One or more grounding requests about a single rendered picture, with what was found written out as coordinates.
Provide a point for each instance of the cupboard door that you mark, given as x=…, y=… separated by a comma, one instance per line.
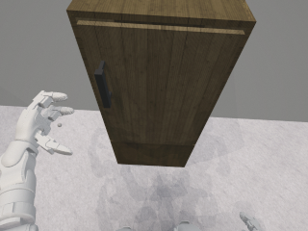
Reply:
x=164, y=79

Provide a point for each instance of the robot left forearm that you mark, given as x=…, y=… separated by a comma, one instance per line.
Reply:
x=18, y=185

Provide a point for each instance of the robot shin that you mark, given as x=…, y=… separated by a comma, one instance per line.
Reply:
x=184, y=222
x=126, y=227

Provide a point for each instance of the right robot hand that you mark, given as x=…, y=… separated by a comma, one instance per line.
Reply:
x=251, y=222

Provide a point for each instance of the right robot shin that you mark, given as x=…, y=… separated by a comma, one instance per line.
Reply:
x=184, y=222

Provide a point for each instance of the left robot hand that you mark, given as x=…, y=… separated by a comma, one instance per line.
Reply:
x=31, y=121

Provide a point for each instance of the left robot shin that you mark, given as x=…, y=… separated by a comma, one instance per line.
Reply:
x=126, y=227

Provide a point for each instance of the handle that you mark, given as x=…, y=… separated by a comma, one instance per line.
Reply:
x=101, y=82

